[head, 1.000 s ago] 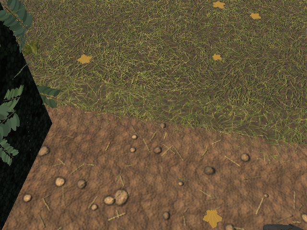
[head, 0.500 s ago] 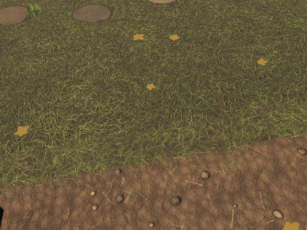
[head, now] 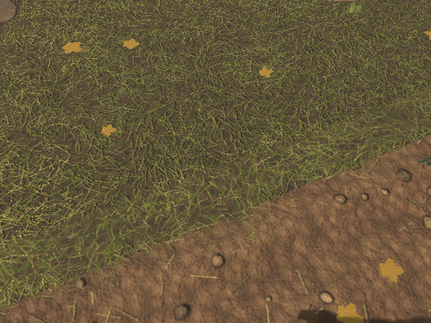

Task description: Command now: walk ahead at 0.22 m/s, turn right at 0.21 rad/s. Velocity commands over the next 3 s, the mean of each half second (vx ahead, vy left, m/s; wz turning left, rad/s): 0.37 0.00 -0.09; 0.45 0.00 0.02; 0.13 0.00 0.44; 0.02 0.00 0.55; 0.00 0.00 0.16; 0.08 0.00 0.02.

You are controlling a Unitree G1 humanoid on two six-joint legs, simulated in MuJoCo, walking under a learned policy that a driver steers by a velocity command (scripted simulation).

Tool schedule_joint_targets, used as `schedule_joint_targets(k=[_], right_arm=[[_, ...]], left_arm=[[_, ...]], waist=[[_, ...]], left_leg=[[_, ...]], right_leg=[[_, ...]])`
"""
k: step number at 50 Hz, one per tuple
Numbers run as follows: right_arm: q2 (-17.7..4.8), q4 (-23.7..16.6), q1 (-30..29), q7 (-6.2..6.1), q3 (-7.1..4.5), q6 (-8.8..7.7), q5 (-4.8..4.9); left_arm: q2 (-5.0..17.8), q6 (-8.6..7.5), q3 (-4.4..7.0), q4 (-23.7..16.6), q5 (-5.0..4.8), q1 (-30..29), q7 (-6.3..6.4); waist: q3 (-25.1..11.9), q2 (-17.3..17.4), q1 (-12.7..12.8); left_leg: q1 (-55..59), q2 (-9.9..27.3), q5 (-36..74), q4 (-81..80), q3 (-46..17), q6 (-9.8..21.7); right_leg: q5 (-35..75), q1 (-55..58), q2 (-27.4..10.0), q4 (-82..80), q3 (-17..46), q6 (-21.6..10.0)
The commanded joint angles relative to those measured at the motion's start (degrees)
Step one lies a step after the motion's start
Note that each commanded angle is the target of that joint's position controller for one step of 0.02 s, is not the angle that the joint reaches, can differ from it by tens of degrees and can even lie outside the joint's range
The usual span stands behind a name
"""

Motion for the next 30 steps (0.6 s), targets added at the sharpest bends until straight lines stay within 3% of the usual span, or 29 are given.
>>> schedule_joint_targets(k=[1, 5, 7, 8, 9, 10, 11, 12, 13, 15, 17, 20, 23, 26, 28, 29, 30], right_arm=[[-10.6, -2.6, -1.3, -0.62, -2.45, -0.56, 0.80], [-12.0, -3.0, 0.0, -0.92, -2.66, -0.11, 2.53], [-10.7, -2.9, 0.5, -0.73, -2.12, 0.24, 2.92], [-8.8, -3.1, 0.3, -0.52, -1.43, 0.12, 2.66], [-5.1, -4.4, -1.9, -0.09, -0.22, -0.33, 2.02], [-2.5, -6.3, -2.8, 0.29, 0.36, -1.53, 1.89], [-7.9, -7.1, -5.6, 0.25, -0.86, -2.51, 2.36], [-9.9, -6.5, -3.4, 0.61, -1.62, -3.02, 3.17], [-9.6, -5.1, -1.3, 0.92, -1.66, -3.15, 3.16], [-9.0, -4.4, -1.4, 1.35, -1.72, -3.33, 1.94], [-6.8, -4.3, -2.6, 1.82, -1.10, -3.13, 1.60], [-4.6, -5.3, -6.3, 2.07, -0.02, -2.59, 1.77], [-5.0, -6.7, -9.7, 2.41, 0.40, -2.47, 2.20], [-7.1, -7.4, -9.2, 2.80, 0.05, -2.85, 2.40], [-9.4, -6.0, -3.2, 2.55, -1.07, -3.05, 2.07], [-11.7, -3.2, 5.5, 2.05, -2.42, -2.96, 2.00], [-15.5, -1.1, 15.9, 1.42, -3.66, -2.80, 1.59]], left_arm=[[1.6, -1.35, -0.23, -2.5, 0.28, 4.4, -0.57], [3.2, -3.16, -0.14, -1.7, 0.20, 3.5, -1.75], [2.9, -3.41, -0.04, -0.5, 0.50, 5.0, -2.01], [3.3, -3.47, 0.11, -0.2, 0.43, 6.7, -1.87], [5.7, -3.58, 0.60, 0.2, 0.58, 10.7, -1.41], [11.3, -3.35, 2.05, 0.6, 0.46, 12.4, -1.32], [11.2, -4.03, 2.28, 0.3, 0.95, 13.2, -1.51], [8.5, -4.87, 1.44, -0.4, 1.16, 10.9, -1.45], [6.7, -5.46, 0.91, -1.0, 0.75, 8.9, -1.59], [6.0, -5.63, 0.56, -1.3, 0.13, 7.6, -1.65], [6.1, -5.61, 0.63, -1.3, 0.44, 7.6, -1.69], [6.9, -5.61, 1.08, -0.4, 0.16, 8.8, -1.74], [8.0, -5.64, 1.53, 1.2, -0.23, 11.3, -1.97], [8.8, -5.40, 1.91, 2.4, -0.80, 11.2, -1.98], [9.4, -4.84, 1.97, 2.5, -0.80, 9.8, -1.78], [8.1, -4.56, 1.47, 2.6, -0.55, 10.1, -1.59], [5.6, -4.47, 0.27, 1.5, 0.54, 10.9, -1.34]], waist=[[-7.5, 10.9, 0.7], [-7.0, 8.5, 1.7], [-6.3, 7.4, 3.1], [-6.3, 6.4, 4.2], [-5.9, 0.5, 5.7], [-3.7, -12.6, 4.7], [0.6, -12.0, 6.8], [1.7, -9.5, 4.5], [1.3, -8.1, 3.2], [0.8, -5.4, 2.6], [0.1, -4.2, 2.4], [0.7, -4.8, 3.6], [2.2, -5.3, 4.8], [2.6, -5.9, 3.1], [-0.9, -6.2, -0.8], [-6.3, -5.0, -4.6], [-14.9, 0.6, -8.5]], left_leg=[[3.3, 13.0, -10.6, -14.0, -13.6, 11.4], [2.4, 14.4, -17.0, -14.3, -14.0, 10.1], [-1.5, 12.8, -22.2, -11.8, -12.7, 7.8], [-4.6, 11.3, -24.2, -8.7, -11.4, 5.9], [-11.3, 7.4, -22.9, 2.0, -7.0, 2.7], [-22.5, -0.3, -20.5, 16.1, 2.4, -0.3], [-28.9, 1.6, -23.8, 25.5, -1.8, 0.2], [-31.9, 4.1, -20.1, 29.6, -4.4, 1.0], [-32.4, 5.2, -16.3, 30.6, -4.7, 1.2], [-30.9, 6.7, -9.3, 28.6, -4.4, 0.2], [-25.9, 6.0, -2.9, 25.2, -2.3, -1.6], [-17.6, 4.3, 4.1, 15.7, -0.4, -3.4], [-13.5, 3.1, 5.9, 10.0, 0.2, -2.9], [-11.6, 3.4, 2.9, 6.9, -0.7, -0.4], [-2.8, 1.2, 0.7, 5.3, 1.3, 1.7], [8.8, -0.1, 0.7, 5.2, 2.3, 3.3], [25.8, 8.8, -0.1, 6.8, -7.6, 6.6]], right_leg=[[4.0, 5.6, -1.6, -11.5, -2.2, -1.4], [12.5, 12.7, -0.8, -24.4, -4.7, -3.9], [13.9, 19.4, 0.3, -30.3, -6.0, -5.6], [11.7, 23.5, -1.0, -32.4, -4.1, -6.9], [4.9, 28.2, -8.4, -38.0, 6.1, -9.8], [-8.8, 30.4, -17.5, -45.9, 22.6, -15.3], [-11.3, 28.4, -21.7, -50.3, 31.2, -19.2], [-9.3, 29.2, -20.6, -49.7, 28.8, -18.4], [-4.9, 30.1, -18.4, -49.6, 24.6, -16.8], [7.0, 30.1, -16.0, -50.4, 17.6, -14.7], [16.7, 26.8, -13.3, -51.1, 10.8, -14.0], [20.5, 21.3, -10.6, -51.6, 3.7, -13.2], [20.6, 20.5, -11.7, -51.0, 2.8, -13.1], [23.7, 24.0, -14.7, -48.9, 3.6, -12.2], [38.9, 25.4, -13.9, -41.5, 1.6, -10.4], [47.1, 23.1, -11.0, -31.1, -1.3, -8.8], [37.2, 12.7, -8.0, -13.7, -3.9, -6.5]])
Next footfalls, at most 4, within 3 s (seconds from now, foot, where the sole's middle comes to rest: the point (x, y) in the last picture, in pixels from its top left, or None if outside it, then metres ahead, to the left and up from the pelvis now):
0.18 right None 0.08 -0.13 -0.77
0.60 left None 0.38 0.14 -0.77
1.08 right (246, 246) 0.69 -0.09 -0.77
1.48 left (171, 273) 0.59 0.16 -0.77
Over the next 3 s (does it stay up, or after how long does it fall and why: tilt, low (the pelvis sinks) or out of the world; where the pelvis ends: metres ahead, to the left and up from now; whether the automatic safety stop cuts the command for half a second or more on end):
stays up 0.62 0.07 0.00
